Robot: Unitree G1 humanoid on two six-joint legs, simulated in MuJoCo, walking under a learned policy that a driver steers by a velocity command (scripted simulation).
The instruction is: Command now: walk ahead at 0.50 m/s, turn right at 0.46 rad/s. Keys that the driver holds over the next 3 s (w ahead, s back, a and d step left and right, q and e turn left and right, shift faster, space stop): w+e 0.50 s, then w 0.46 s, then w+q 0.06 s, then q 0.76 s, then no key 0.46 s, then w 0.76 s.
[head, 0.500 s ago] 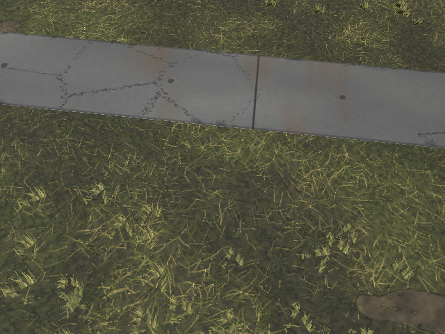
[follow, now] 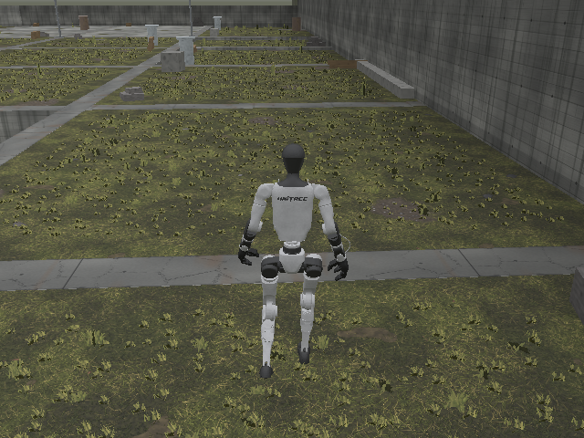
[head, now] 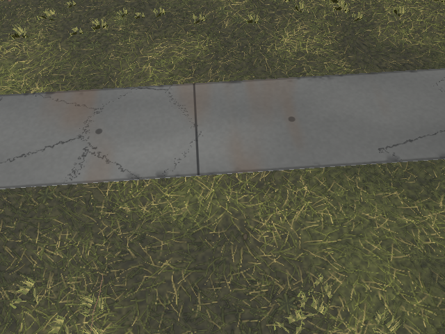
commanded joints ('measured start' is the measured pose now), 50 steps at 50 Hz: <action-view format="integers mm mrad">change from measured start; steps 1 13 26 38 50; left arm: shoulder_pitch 148 224 146 -83 217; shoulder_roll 123 151 136 20 135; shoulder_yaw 33 42 28 -12 33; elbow -35 -48 -130 -190 -119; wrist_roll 0 -10 2 3 12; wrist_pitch -2 12 27 8 8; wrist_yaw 10 63 62 22 31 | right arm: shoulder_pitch -96 -324 -41 23 -4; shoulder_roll -129 -57 -94 -169 -160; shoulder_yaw -22 -13 -39 -49 -19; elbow -127 -227 -171 -52 -64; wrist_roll -5 -13 -20 9 39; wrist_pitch -62 -25 -21 -13 -23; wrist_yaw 0 5 11 18 21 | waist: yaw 67 83 -49 -59 103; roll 17 -89 59 67 -121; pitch -132 -45 -73 -6 -192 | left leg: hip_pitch -518 -305 252 138 -556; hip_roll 65 -3 282 192 69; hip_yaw -78 -42 -403 -42 -67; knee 152 -531 -840 -951 180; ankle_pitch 104 548 211 508 8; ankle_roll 34 -55 190 190 32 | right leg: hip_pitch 522 251 -279 -127 652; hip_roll -277 -145 -107 -135 -396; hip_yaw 487 307 176 43 486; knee -320 -357 652 71 -304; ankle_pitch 42 144 -204 160 -99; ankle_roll -193 -133 73 78 -188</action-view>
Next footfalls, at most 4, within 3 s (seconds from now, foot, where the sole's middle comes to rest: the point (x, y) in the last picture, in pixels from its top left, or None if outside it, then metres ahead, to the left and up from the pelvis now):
0.42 left None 0.43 0.10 -0.76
0.92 right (315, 286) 0.58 -0.24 -0.76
1.40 left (262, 212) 0.84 -0.10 -0.76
1.84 right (322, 219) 0.81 -0.30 -0.76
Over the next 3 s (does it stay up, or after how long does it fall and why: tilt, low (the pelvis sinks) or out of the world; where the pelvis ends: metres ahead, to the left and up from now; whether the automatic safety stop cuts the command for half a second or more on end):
stays up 0.98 -0.16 -0.01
